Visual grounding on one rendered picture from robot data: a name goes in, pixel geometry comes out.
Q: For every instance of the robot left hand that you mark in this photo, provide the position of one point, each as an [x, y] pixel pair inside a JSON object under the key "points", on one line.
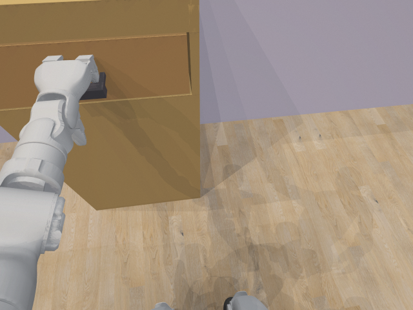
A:
{"points": [[73, 76]]}

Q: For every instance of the right robot shin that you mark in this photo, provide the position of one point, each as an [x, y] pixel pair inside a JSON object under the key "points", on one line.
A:
{"points": [[239, 293]]}

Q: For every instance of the drawer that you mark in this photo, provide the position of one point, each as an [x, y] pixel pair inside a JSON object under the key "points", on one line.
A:
{"points": [[135, 66]]}

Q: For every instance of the robot left upper arm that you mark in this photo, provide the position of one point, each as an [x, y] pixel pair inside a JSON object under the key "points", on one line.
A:
{"points": [[31, 222]]}

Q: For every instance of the robot right thigh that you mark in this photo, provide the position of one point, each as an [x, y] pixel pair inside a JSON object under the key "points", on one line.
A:
{"points": [[246, 302]]}

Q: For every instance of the handle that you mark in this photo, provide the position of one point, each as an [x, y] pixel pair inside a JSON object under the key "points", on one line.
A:
{"points": [[96, 90]]}

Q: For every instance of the cabinet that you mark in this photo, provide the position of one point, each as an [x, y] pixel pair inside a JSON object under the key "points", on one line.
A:
{"points": [[138, 151]]}

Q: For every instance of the left robot forearm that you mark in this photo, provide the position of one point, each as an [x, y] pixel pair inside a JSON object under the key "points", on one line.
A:
{"points": [[40, 155]]}

